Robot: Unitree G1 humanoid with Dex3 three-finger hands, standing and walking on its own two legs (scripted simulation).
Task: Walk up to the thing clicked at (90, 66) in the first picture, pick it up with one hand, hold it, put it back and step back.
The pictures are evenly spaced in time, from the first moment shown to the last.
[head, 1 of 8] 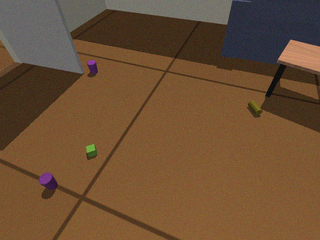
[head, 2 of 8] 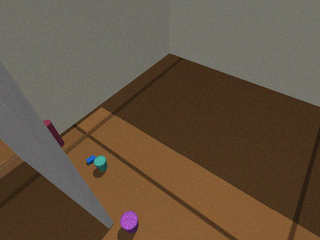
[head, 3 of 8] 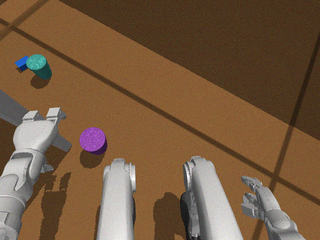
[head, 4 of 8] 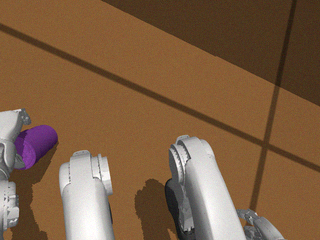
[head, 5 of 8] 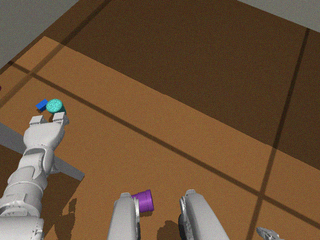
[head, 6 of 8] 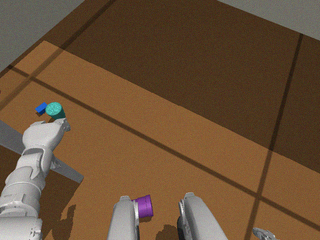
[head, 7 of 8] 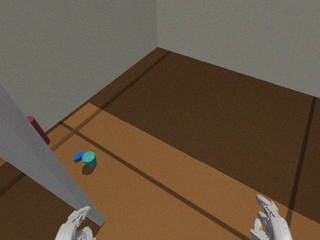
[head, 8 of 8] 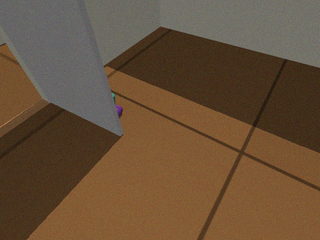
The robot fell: no
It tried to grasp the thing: yes
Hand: left
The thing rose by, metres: 0.01
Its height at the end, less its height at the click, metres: -0.02
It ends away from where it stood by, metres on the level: 0.29
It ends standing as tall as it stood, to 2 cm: no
